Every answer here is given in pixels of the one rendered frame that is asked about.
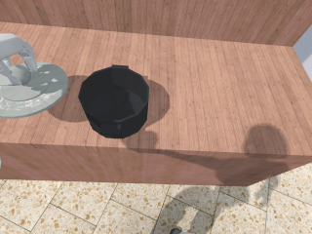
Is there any lid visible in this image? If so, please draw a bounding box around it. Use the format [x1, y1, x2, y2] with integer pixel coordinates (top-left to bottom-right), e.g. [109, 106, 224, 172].
[0, 61, 69, 119]

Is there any left robot hand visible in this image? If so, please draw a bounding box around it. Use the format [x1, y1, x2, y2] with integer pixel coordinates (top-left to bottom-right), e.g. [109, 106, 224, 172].
[0, 33, 38, 86]

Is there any pot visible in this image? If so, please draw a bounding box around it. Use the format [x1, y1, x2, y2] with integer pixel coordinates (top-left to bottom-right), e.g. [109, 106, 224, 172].
[78, 64, 149, 139]

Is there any table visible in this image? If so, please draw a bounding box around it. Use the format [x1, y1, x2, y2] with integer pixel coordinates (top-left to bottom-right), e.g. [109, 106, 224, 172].
[0, 0, 312, 187]

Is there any knob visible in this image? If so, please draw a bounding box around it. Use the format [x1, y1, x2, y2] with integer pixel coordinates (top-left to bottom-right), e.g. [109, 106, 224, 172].
[9, 64, 31, 85]

